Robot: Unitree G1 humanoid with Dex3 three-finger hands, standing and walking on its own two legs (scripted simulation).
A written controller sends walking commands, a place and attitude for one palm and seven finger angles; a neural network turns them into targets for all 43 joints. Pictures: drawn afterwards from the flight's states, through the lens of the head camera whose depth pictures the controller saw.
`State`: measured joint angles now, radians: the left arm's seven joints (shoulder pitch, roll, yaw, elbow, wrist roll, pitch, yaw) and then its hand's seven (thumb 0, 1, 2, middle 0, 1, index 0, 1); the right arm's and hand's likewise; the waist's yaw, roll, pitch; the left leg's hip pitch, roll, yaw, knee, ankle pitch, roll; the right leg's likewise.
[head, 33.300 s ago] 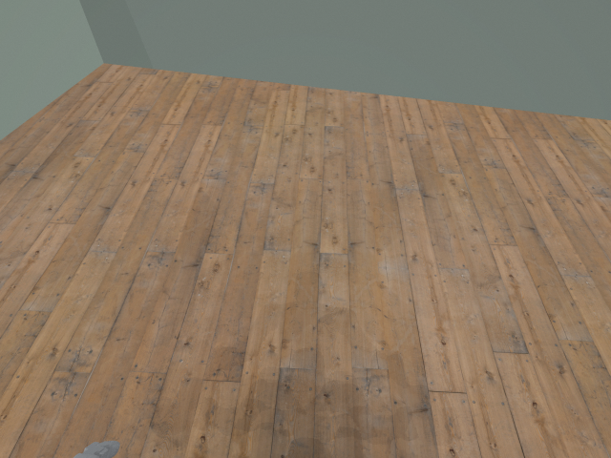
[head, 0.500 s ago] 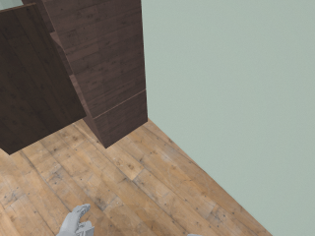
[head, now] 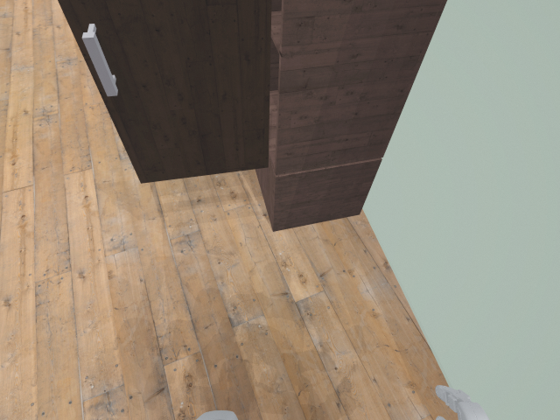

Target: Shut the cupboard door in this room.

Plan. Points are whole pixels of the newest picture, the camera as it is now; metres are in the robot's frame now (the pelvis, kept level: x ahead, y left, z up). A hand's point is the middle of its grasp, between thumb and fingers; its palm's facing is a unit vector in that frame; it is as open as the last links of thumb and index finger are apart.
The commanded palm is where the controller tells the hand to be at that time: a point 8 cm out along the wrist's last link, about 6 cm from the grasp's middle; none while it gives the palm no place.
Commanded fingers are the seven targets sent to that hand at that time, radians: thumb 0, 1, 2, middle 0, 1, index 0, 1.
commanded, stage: turn to face it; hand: left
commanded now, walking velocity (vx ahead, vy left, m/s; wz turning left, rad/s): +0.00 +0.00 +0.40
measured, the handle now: (102, 60) +0.73 +0.46 +0.06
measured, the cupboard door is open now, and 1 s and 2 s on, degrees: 87 87 87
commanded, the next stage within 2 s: take the last steps up to it in 0.44 s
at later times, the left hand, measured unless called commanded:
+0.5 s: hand out of the picture +0.07 +0.20 -0.14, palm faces +0.18 -0.95 -0.26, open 7.4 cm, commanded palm none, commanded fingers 0.00 0.90 0.90 -0.20 -0.30 -0.20 -0.30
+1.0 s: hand out of the picture -0.14 +0.17 -0.16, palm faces +0.42 -0.89 -0.20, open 7.4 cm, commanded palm none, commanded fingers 0.00 0.90 0.90 -0.20 -0.30 -0.20 -0.30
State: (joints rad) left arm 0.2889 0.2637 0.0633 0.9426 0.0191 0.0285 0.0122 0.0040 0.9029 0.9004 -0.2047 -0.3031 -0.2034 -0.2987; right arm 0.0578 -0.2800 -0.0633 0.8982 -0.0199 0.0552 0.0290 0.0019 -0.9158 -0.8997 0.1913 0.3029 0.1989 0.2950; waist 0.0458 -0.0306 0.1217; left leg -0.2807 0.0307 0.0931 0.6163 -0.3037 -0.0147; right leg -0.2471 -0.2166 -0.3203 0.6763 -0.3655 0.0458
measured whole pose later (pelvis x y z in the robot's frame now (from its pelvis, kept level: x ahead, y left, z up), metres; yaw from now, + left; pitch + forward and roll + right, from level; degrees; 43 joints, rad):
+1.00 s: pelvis +0.00 +0.02 +0.01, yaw +17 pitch +0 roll -1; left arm 0.45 0.18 0.05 1.12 0.02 -0.02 0.01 0.00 0.91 0.90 -0.20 -0.30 -0.20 -0.30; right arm 0.19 -0.21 -0.05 1.02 -0.02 0.00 0.02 0.00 -0.92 -0.90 0.19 0.30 0.20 0.30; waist 0.08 0.00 0.02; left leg -0.22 0.05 0.10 0.50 -0.31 -0.02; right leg -0.15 -0.12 -0.17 0.48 -0.30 0.05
